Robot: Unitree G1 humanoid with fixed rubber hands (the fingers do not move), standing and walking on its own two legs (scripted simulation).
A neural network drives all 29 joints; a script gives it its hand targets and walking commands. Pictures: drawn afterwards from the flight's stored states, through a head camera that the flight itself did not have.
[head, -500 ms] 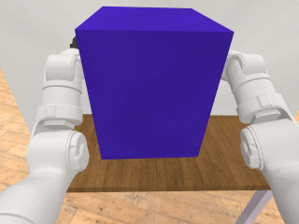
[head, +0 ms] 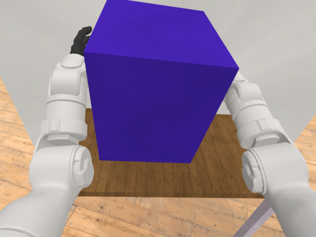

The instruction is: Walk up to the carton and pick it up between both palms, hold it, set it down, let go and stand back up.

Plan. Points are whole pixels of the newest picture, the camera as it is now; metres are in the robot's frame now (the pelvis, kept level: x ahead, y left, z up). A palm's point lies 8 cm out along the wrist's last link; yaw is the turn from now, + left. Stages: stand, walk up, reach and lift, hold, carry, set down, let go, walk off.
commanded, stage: set down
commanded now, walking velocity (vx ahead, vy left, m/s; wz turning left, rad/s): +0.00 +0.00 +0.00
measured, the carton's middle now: (151, 85) +0.42 +0.00 +0.23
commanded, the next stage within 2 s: none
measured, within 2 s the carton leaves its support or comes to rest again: neither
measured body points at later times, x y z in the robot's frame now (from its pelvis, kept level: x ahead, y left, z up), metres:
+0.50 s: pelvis +0.00 +0.00 +0.00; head -0.06 +0.03 +0.45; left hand +0.43 +0.15 +0.27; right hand +0.40 -0.18 +0.25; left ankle +0.01 +0.13 -0.75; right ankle +0.00 -0.11 -0.75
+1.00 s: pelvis +0.00 -0.01 +0.00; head -0.04 +0.02 +0.45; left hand +0.44 +0.15 +0.22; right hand +0.42 -0.19 +0.21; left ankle +0.01 +0.13 -0.75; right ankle +0.00 -0.11 -0.75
